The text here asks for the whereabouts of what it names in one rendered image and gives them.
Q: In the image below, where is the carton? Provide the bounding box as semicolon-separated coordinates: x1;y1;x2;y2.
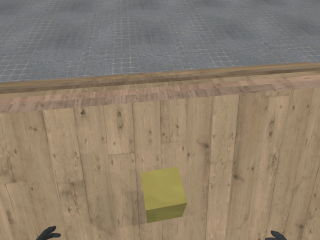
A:
141;166;187;223

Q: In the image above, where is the left robot hand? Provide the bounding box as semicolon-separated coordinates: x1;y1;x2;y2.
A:
36;226;61;240

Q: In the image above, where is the right robot hand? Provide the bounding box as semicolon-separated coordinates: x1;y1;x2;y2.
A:
265;230;287;240

